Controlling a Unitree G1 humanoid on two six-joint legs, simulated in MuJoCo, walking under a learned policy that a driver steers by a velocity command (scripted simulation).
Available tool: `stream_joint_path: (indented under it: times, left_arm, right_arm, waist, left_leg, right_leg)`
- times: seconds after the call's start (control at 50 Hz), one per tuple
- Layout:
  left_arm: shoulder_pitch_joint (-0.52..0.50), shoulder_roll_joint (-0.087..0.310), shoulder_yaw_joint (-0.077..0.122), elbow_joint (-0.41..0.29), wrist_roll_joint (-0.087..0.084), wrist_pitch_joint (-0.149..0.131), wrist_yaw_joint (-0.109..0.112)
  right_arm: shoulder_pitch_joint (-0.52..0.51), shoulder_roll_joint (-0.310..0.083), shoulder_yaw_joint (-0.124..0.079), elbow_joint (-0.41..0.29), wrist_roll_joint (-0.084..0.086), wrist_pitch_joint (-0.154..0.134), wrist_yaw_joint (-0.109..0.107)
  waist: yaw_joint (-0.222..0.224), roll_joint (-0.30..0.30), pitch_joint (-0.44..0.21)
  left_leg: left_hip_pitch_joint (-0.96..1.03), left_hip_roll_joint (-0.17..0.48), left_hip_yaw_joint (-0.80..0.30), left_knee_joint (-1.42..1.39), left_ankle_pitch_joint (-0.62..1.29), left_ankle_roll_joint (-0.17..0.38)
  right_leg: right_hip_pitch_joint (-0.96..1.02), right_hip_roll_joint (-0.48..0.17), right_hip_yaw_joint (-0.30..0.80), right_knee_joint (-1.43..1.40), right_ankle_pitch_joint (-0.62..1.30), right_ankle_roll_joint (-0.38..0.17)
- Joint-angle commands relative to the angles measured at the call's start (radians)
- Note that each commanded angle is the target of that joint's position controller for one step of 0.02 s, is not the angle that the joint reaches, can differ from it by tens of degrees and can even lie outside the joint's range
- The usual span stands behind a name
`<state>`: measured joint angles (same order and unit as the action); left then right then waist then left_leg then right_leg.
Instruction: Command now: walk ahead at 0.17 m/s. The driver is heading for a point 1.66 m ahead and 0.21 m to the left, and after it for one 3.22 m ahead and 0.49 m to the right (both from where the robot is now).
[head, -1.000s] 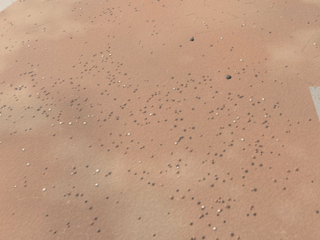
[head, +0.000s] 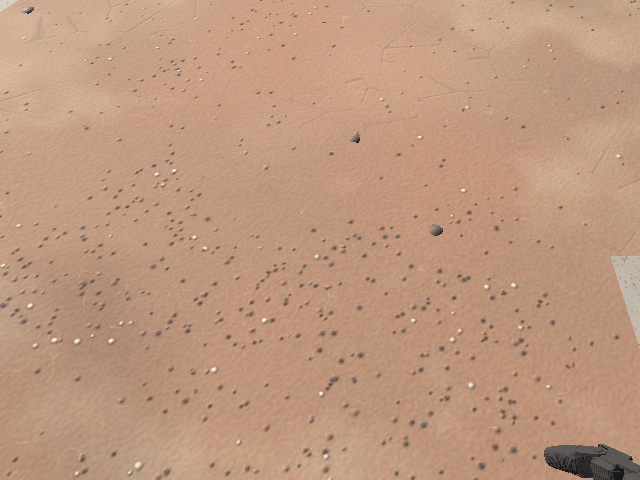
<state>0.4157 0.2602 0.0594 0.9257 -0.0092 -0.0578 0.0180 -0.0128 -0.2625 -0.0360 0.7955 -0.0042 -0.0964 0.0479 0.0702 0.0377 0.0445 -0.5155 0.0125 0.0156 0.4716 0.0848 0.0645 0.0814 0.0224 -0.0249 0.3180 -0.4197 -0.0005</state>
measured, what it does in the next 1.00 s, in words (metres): walks ahead: right foot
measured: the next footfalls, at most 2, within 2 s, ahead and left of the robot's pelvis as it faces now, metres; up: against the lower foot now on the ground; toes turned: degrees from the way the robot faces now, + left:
right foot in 0.34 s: +0.15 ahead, -0.14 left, +0.00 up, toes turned -1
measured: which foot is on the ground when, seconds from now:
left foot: down 0.00-1.00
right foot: down 0.00-0.00, up 0.02-0.32, down 0.34-1.00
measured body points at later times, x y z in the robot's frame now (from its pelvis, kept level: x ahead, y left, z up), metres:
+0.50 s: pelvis +0.11 +0.00 +0.01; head +0.12 -0.01 +0.46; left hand +0.18 +0.27 -0.12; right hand +0.22 -0.25 -0.13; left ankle +0.15 +0.10 -0.72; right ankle +0.11 -0.14 -0.72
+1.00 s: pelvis +0.15 -0.01 +0.01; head +0.16 -0.01 +0.46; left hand +0.20 +0.25 -0.13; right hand +0.24 -0.27 -0.13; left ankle +0.15 +0.10 -0.72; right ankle +0.11 -0.14 -0.72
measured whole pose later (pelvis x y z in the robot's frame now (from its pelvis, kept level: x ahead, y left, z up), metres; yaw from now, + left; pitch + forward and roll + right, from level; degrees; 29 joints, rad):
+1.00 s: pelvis +0.15 -0.01 +0.01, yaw +0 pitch -1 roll +0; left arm 0.20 0.22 0.04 1.03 0.00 -0.01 0.04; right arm 0.11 -0.24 -0.03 1.06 0.00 0.01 -0.03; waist 0.00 0.00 0.04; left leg -0.23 0.00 0.02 0.52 -0.27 0.01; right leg -0.15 -0.02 -0.01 0.50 -0.32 0.01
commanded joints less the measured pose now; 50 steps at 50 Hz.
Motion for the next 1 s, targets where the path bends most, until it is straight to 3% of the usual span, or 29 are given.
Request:
stream_joint_path:
  times: [0.02, 0.04, 0.06, 0.08, 0.1, 0.12, 0.14, 0.18, 0.22, 0.28, 0.32, 0.34, 0.36, 0.38, 0.4, 0.42, 0.5, 0.6, 0.78, 1.0]
  left_arm:
    - [0.034, 0.102, 0.011, -0.077, 0.032, -0.007, 0.004]
    - [0.196, 0.005, -0.02, -0.03, 0.014, -0.008, -0.006]
    - [0.146, 0.118, 0.009, -0.011, -0.013, -0.004, -0.008]
    - [0.035, 0.147, 0.019, -0.046, -0.031, 0.006, -0.003]
    - [-0.03, 0.136, 0.018, -0.057, -0.02, 0.021, 0.01]
    - [-0.056, 0.128, 0.022, -0.065, -0.002, 0.039, 0.022]
    - [-0.037, 0.109, 0.02, -0.063, 0.005, 0.057, 0.029]
    - [-0.013, 0.071, 0.012, -0.054, 0.009, 0.069, 0.039]
    - [-0.039, 0.062, 0.005, -0.058, 0.013, 0.069, 0.042]
    - [-0.061, 0.072, 0.008, -0.047, 0.016, 0.073, 0.033]
    - [-0.079, 0.071, 0.009, -0.045, 0.034, 0.075, 0.027]
    - [-0.101, 0.087, 0.009, -0.059, 0.041, 0.073, 0.029]
    - [-0.136, 0.152, 0.02, -0.071, 0.034, 0.071, 0.035]
    - [-0.155, 0.154, 0.024, -0.055, 0.026, 0.065, 0.032]
    - [-0.174, 0.108, 0.013, -0.054, 0.029, 0.053, 0.028]
    - [-0.188, 0.087, 0.007, -0.048, 0.033, 0.042, 0.025]
    - [-0.166, 0.088, 0.006, -0.025, 0.017, 0.016, 0.021]
    - [-0.152, 0.089, 0.005, 0.0, 0.013, 0.02, 0.022]
    - [-0.168, 0.076, 0.001, 0.041, 0.011, 0.036, 0.021]
    - [-0.177, 0.065, -0.003, 0.088, 0.013, 0.046, 0.025]
  right_arm:
    - [0.312, -0.257, -0.071, 0.032, -0.037, -0.004, -0.019]
    - [0.321, -0.222, -0.055, 0.044, -0.032, 0.01, -0.015]
    - [0.303, -0.166, -0.043, 0.033, -0.002, 0.023, -0.01]
    - [0.203, -0.145, -0.036, 0.021, 0.01, 0.028, -0.013]
    - [0.128, -0.106, -0.022, 0.012, 0.007, 0.031, -0.017]
    - [0.083, -0.087, -0.015, 0.012, -0.005, 0.031, -0.021]
    - [0.055, -0.088, -0.016, 0.018, -0.021, 0.033, -0.022]
    - [0.025, -0.092, -0.019, 0.029, -0.033, 0.033, -0.025]
    - [0.033, -0.102, -0.022, 0.041, -0.028, 0.034, -0.034]
    - [0.029, -0.115, -0.023, 0.052, -0.012, 0.053, -0.047]
    - [0.039, -0.082, -0.009, 0.065, -0.005, 0.062, -0.048]
    - [0.069, -0.061, -0.001, 0.079, -0.008, 0.064, -0.047]
    - [0.107, -0.069, -0.005, 0.083, -0.012, 0.065, -0.047]
    - [0.112, -0.072, -0.008, 0.085, -0.01, 0.07, -0.051]
    - [0.108, -0.079, -0.009, 0.09, -0.012, 0.072, -0.056]
    - [0.12, -0.075, -0.009, 0.098, -0.01, 0.075, -0.059]
    - [0.137, -0.069, -0.008, 0.127, -0.009, 0.073, -0.06]
    - [0.129, -0.071, -0.009, 0.154, 0.002, 0.076, -0.058]
    - [0.133, -0.084, -0.013, 0.202, 0.006, 0.095, -0.072]
    - [0.121, -0.083, -0.014, 0.24, 0.006, 0.101, -0.078]
  waist:
    - [-0.145, 0.065, -0.323]
    - [-0.093, 0.246, -0.505]
    - [-0.128, 0.119, -0.486]
    - [-0.115, 0.078, -0.314]
    - [-0.094, 0.014, -0.214]
    - [-0.071, 0.012, -0.154]
    - [-0.04, 0.05, -0.135]
    - [-0.017, 0.085, -0.126]
    - [-0.026, 0.088, -0.149]
    - [-0.02, 0.063, -0.146]
    - [-0.014, 0.043, -0.098]
    - [-0.023, 0.012, -0.058]
    - [-0.072, -0.068, -0.011]
    - [-0.093, -0.152, 0.01]
    - [-0.089, -0.164, 0.02]
    - [-0.097, -0.171, 0.013]
    - [-0.083, -0.103, -0.044]
    - [-0.068, -0.054, -0.087]
    - [-0.071, -0.037, -0.076]
    - [-0.071, -0.044, -0.047]
  left_leg:
    - [0.71, 0.209, -0.195, 0.104, 0.596, 0.138]
    - [0.896, 0.42, -0.514, 0.052, 0.646, 0.322]
    - [0.785, 0.367, -0.51, -0.023, 0.417, 0.294]
    - [0.643, 0.329, -0.402, -0.071, 0.252, 0.249]
    - [0.495, 0.283, -0.335, -0.12, 0.118, 0.21]
    - [0.35, 0.257, -0.291, -0.161, 0.039, 0.187]
    - [0.245, 0.228, -0.254, -0.201, -0.031, 0.174]
    - [0.151, 0.192, -0.184, -0.23, -0.048, 0.171]
    - [0.151, 0.186, -0.163, -0.233, -0.09, 0.172]
    - [0.113, 0.174, -0.163, -0.252, -0.394, 0.138]
    - [0.056, 0.135, -0.153, -0.247, -0.601, 0.073]
    - [0.046, 0.107, -0.144, -0.226, -0.658, 0.025]
    - [0.061, 0.053, -0.099, -0.182, -0.629, -0.012]
    - [0.172, 0.011, -0.042, -0.139, -0.531, -0.032]
    - [0.245, 0.012, -0.039, -0.097, -0.457, -0.035]
    - [0.276, 0.014, -0.037, -0.077, -0.412, -0.026]
    - [0.284, 0.02, -0.033, -0.044, -0.256, -0.008]
    - [0.32, 0.024, -0.03, -0.009, -0.095, -0.01]
    - [0.353, 0.03, -0.034, 0.007, -0.024, -0.012]
    - [0.354, 0.03, -0.036, -0.014, -0.077, -0.015]
  right_leg:
    - [-0.343, -0.077, 0.024, 0.557, 0.464, -0.012]
    - [-0.534, 0.046, 0.091, 0.868, -0.289, 0.037]
    - [-0.546, 0.015, 0.189, 0.946, -0.3, 0.037]
    - [-0.626, -0.027, 0.142, 0.947, -0.246, 0.037]
    - [-0.625, -0.067, 0.109, 0.89, -0.183, 0.044]
    - [-0.567, -0.098, 0.109, 0.821, -0.117, 0.048]
    - [-0.481, -0.114, 0.107, 0.759, -0.073, 0.05]
    - [-0.387, -0.107, 0.078, 0.618, -0.059, 0.051]
    - [-0.335, -0.107, 0.068, 0.486, -0.002, 0.046]
    - [-0.232, -0.087, 0.038, 0.327, 0.186, 0.031]
    - [-0.17, -0.079, 0.03, 0.223, 0.228, 0.008]
    - [-0.181, -0.12, 0.08, 0.142, 0.236, -0.012]
    - [-0.261, -0.161, 0.126, 0.098, 0.139, -0.042]
    - [-0.407, -0.14, 0.123, 0.066, -0.049, -0.054]
    - [-0.463, -0.127, 0.115, 0.033, -0.091, -0.036]
    - [-0.47, -0.123, 0.109, 0.027, -0.055, -0.015]
    - [-0.359, -0.108, 0.087, 0.091, 0.202, -0.001]
    - [-0.297, -0.096, 0.067, 0.134, 0.361, -0.011]
    - [-0.279, -0.08, 0.047, 0.135, 0.416, -0.011]
    - [-0.279, -0.068, 0.032, 0.108, 0.344, -0.004]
